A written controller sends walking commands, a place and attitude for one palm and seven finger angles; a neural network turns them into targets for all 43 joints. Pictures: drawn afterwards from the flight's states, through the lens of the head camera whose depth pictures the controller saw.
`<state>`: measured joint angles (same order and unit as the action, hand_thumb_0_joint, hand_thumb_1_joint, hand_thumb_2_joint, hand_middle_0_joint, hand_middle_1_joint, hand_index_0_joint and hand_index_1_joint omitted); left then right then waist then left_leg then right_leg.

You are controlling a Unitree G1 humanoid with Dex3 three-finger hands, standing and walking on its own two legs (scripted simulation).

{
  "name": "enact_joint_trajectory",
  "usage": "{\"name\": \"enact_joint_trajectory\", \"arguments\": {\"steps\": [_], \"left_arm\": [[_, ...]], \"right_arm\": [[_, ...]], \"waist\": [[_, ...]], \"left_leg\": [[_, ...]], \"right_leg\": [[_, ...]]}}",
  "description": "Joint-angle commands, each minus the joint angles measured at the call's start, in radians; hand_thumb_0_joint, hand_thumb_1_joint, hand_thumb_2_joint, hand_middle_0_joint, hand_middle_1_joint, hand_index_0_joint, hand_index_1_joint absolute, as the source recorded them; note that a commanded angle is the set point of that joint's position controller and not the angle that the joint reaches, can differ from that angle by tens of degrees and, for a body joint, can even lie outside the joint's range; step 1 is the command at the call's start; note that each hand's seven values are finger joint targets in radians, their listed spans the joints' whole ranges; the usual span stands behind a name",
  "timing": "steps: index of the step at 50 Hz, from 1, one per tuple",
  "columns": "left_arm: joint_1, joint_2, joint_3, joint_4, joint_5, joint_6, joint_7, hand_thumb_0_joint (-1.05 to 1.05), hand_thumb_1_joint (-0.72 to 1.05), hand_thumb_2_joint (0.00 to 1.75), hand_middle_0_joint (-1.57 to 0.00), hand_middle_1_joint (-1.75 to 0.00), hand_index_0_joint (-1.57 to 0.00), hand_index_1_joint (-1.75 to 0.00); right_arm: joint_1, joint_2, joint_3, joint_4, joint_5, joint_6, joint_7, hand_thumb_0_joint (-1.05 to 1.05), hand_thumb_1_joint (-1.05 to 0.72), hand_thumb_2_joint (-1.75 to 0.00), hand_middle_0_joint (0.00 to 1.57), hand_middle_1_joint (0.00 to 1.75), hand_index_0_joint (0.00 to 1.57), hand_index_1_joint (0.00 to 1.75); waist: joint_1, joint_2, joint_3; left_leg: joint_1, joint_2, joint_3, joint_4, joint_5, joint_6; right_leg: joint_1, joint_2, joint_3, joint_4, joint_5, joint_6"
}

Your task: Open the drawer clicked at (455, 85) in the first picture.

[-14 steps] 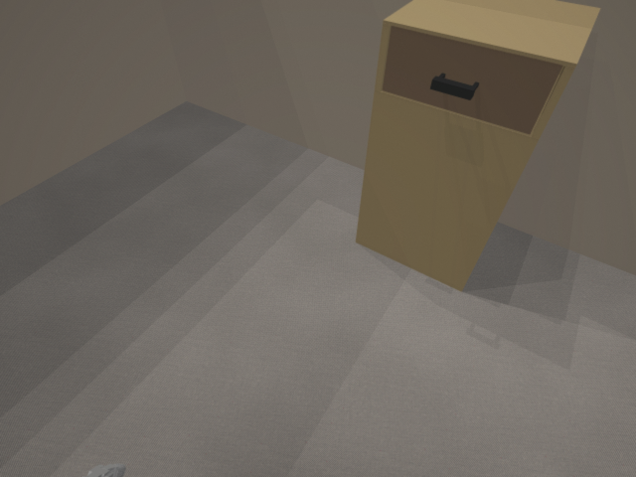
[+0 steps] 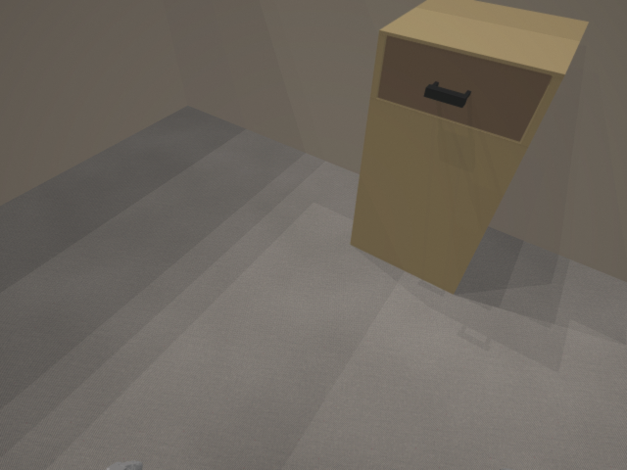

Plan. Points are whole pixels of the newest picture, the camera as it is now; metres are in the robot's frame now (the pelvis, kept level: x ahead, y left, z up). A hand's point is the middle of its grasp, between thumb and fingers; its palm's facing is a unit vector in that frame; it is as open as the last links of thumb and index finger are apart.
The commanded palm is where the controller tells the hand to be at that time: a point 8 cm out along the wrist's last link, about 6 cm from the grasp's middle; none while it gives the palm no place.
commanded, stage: stand and wait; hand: left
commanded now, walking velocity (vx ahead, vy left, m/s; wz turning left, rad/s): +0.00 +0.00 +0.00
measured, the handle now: (448, 92) +1.02 -0.30 +0.01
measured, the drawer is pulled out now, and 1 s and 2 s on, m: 0.00 0.00 0.00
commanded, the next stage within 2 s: look at it before walking up in 0.60 s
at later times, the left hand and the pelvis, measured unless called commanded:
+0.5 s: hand out of the picture +0.05 +0.25 -0.15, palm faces -0.02 -0.94 -0.34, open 7.4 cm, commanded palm none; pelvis -0.02 +0.00 +0.00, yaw +0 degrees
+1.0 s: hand out of the picture +0.06 +0.24 -0.15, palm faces -0.03 -0.94 -0.33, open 7.4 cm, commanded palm none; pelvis -0.01 -0.01 +0.00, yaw +0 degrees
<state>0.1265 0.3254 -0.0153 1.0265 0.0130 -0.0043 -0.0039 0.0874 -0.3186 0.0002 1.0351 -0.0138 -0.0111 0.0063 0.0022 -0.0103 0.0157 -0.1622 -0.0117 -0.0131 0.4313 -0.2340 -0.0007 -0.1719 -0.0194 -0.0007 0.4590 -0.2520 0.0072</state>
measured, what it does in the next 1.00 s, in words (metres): stands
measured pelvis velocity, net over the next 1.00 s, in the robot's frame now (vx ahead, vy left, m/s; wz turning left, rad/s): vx -0.01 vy -0.01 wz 0.00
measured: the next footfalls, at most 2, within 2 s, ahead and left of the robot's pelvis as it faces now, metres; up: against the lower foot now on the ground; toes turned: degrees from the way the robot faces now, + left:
right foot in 1.78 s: +0.15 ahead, -0.12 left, +0.00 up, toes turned -13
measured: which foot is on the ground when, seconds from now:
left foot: down 0.00-1.00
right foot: down 0.00-1.00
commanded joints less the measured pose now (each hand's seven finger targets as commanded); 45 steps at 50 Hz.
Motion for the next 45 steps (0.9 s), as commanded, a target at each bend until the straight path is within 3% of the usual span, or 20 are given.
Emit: {"name": "enact_joint_trajectory", "arguments": {"steps": [1,12,27,37,45], "left_arm": [[-0.047,0.217,0.053,-0.058,-0.001,-0.023,0.017,0.00,0.90,0.90,-0.20,-0.30,-0.20,-0.30],[-0.031,0.219,0.055,-0.022,-0.003,-0.026,0.017,0.00,0.90,0.90,-0.20,-0.30,-0.20,-0.30],[-0.026,0.223,0.052,-0.002,-0.001,-0.020,0.013,0.00,0.90,0.90,-0.20,-0.30,-0.20,-0.30],[-0.027,0.221,0.051,-0.003,-0.001,-0.024,0.015,0.00,0.90,0.90,-0.20,-0.30,-0.20,-0.30],[-0.028,0.221,0.052,0.000,-0.001,-0.023,0.014,0.00,0.90,0.90,-0.20,-0.30,-0.20,-0.30]], "right_arm": [[-0.040,-0.214,-0.046,-0.057,0.000,-0.023,-0.018,0.00,-0.90,-0.90,0.20,0.30,0.20,0.30],[-0.024,-0.216,-0.042,-0.018,0.003,-0.023,-0.019,0.00,-0.90,-0.90,0.20,0.30,0.20,0.30],[-0.005,-0.226,-0.040,0.009,0.003,-0.020,-0.015,0.00,-0.90,-0.90,0.20,0.30,0.20,0.30],[0.000,-0.224,-0.039,0.012,0.005,-0.024,-0.016,0.00,-0.90,-0.90,0.20,0.30,0.20,0.30],[-0.004,-0.225,-0.038,0.013,0.005,-0.024,-0.016,0.00,-0.90,-0.90,0.20,0.30,0.20,0.30]], "waist": [[-0.003,0.019,-0.053],[0.000,0.008,-0.053],[0.002,0.009,-0.005],[-0.002,0.011,-0.032],[0.000,0.012,-0.025]], "left_leg": [[0.006,0.111,-0.087,-0.073,0.160,0.036],[0.011,0.117,-0.091,-0.090,0.154,0.031],[-0.021,0.117,-0.107,-0.133,0.037,0.030],[0.002,0.123,-0.104,-0.125,0.106,0.028],[0.001,0.121,-0.106,-0.131,0.097,0.027]], "right_leg": [[0.010,-0.097,0.100,-0.089,0.154,-0.043],[0.029,-0.105,0.104,-0.118,0.148,-0.044],[-0.010,-0.099,0.114,-0.158,-0.005,-0.040],[0.005,-0.100,0.111,-0.144,0.076,-0.041],[0.007,-0.099,0.109,-0.150,0.067,-0.039]]}}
